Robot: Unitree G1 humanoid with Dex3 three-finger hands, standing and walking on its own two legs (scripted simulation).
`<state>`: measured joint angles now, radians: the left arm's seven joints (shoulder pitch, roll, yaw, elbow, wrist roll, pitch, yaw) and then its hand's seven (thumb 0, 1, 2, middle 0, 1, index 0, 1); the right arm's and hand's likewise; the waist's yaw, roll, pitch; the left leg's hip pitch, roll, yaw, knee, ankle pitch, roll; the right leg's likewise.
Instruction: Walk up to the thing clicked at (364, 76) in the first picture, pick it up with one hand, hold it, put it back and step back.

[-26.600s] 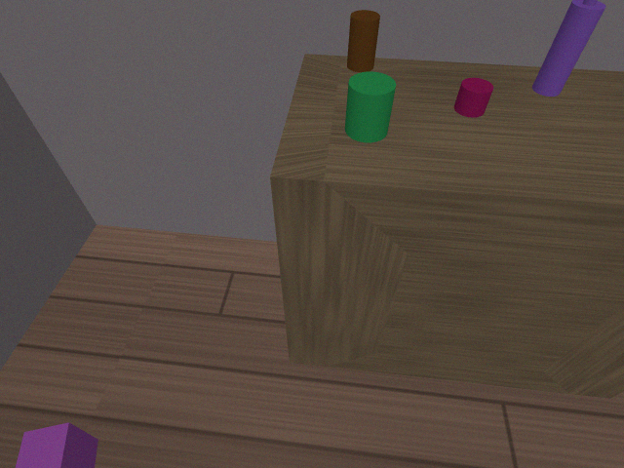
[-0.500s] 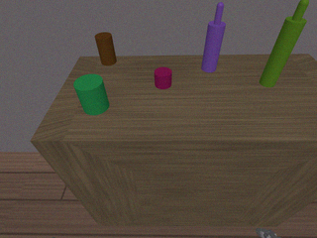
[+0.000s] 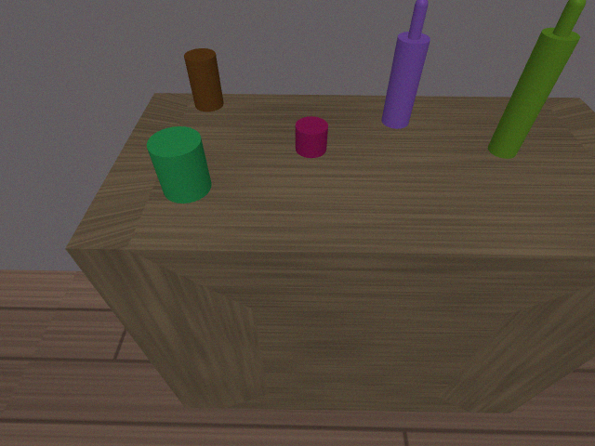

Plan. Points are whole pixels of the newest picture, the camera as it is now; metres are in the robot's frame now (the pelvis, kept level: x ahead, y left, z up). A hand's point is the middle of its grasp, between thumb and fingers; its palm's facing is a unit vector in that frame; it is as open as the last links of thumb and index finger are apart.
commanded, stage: home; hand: left
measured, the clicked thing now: (181, 165) +0.53 +0.21 +0.08
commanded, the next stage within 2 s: stand in 0.90 s
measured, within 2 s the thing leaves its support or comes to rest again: neither
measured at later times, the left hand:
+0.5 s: hand out of the picture +0.08 +0.25 -0.15, palm faces -0.03 -0.93 -0.36, open 17.6 cm
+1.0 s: hand out of the picture +0.10 +0.24 -0.15, palm faces -0.02 -0.93 -0.36, open 17.6 cm
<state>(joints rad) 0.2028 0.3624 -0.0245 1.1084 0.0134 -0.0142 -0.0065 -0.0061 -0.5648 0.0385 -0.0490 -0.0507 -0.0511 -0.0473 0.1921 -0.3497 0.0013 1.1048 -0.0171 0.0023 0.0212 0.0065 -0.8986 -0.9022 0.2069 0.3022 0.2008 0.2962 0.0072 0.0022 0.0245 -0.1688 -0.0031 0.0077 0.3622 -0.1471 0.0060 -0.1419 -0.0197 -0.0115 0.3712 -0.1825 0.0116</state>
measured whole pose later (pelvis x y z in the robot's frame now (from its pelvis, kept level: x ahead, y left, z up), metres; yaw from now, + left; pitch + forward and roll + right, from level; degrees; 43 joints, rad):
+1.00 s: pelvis +0.03 -0.01 +0.00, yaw +0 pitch -2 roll +0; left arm 0.12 0.35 -0.01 1.13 0.01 -0.01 0.00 -0.01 -0.57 0.04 -0.05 -0.05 -0.05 -0.05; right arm 0.13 -0.36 0.01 1.13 -0.01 -0.01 0.00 0.00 -0.90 -0.90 0.21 0.30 0.20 0.30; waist 0.00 0.01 0.04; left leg -0.10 0.01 0.00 0.31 -0.16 -0.01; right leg -0.07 0.00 -0.02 0.31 -0.19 0.00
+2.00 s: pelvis +0.03 -0.02 +0.00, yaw +0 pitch -2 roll +0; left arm 0.13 0.35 -0.01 1.12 0.01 -0.01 0.00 0.00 0.90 0.90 -0.20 -0.30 -0.20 -0.30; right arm 0.13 -0.35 0.01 1.13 -0.01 -0.01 0.00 0.00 -0.90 -0.90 0.21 0.30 0.20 0.29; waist 0.00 0.01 0.04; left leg -0.10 0.02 0.00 0.30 -0.17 -0.02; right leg -0.07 0.00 -0.01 0.31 -0.20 -0.01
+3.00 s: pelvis +0.04 -0.02 +0.00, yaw +0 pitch -2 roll +0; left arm 0.13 0.35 -0.01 1.12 0.01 -0.01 0.00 0.00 0.90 0.90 -0.20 -0.30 -0.20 -0.30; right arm 0.12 -0.35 0.00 1.13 -0.01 -0.01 0.00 0.00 -0.90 -0.90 0.21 0.30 0.20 0.29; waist 0.00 0.00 0.05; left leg -0.09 0.02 0.01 0.30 -0.17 -0.02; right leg -0.07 0.00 -0.01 0.30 -0.20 -0.01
